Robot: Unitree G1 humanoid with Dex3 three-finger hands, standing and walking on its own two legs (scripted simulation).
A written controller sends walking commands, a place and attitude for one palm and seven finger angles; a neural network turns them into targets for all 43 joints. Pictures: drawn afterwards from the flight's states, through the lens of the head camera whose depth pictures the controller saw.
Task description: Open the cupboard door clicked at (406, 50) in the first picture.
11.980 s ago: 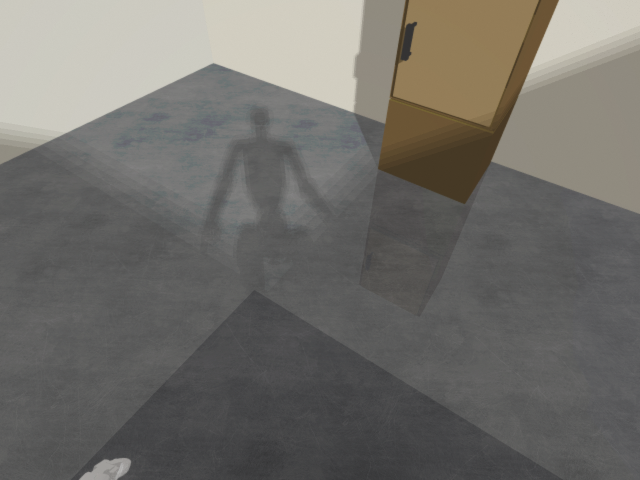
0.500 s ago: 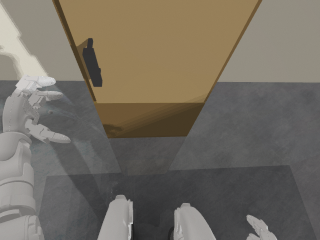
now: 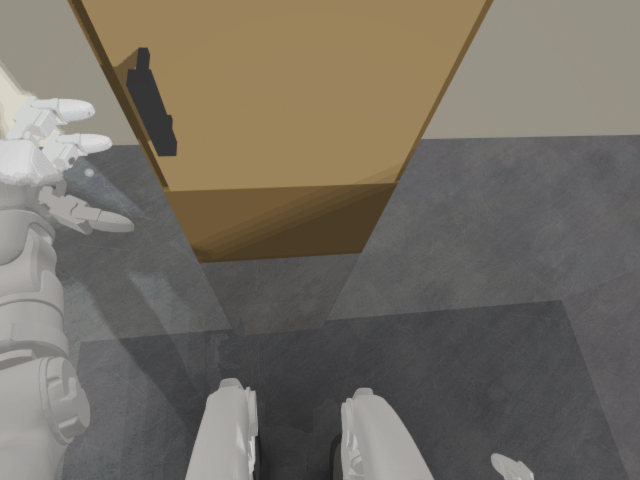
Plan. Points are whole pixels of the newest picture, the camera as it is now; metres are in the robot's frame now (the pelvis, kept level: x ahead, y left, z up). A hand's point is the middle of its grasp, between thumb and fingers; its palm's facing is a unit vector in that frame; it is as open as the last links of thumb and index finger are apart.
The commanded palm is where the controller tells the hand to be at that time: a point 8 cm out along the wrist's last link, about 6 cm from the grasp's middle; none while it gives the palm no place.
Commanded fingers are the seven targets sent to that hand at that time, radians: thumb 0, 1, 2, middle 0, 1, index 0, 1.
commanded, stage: move the hooked fingers beside the handle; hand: left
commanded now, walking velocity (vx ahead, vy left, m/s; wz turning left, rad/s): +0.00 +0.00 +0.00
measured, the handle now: (156, 104) +0.56 +0.21 +0.04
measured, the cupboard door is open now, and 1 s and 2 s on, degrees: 0 0 0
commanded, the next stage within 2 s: slide the fingers in behind the handle in 1.30 s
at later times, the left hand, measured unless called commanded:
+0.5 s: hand (105, 145) +0.50 +0.26 +0.03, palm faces +0.09 -0.99 -0.05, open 14.0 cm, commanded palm +0.48 +0.28 +0.04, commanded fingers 0.00 -0.50 0.30 -0.30 -1.20 -0.30 -1.20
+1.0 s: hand (97, 147) +0.50 +0.27 +0.03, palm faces +0.12 -0.99 -0.03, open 14.0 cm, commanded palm +0.49 +0.29 +0.04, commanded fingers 0.00 -0.50 0.30 -0.30 -1.20 -0.30 -1.20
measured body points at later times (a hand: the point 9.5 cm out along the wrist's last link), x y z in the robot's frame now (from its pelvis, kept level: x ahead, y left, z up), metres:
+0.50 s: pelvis +0.00 +0.00 -0.01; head +0.17 +0.03 +0.40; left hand +0.49 +0.31 +0.04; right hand +0.02 -0.27 -0.12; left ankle +0.06 +0.11 -0.60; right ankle +0.01 -0.12 -0.60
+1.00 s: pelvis +0.00 +0.00 -0.01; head +0.18 +0.04 +0.40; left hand +0.49 +0.32 +0.03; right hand +0.04 -0.27 -0.11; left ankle +0.06 +0.11 -0.60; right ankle +0.01 -0.12 -0.60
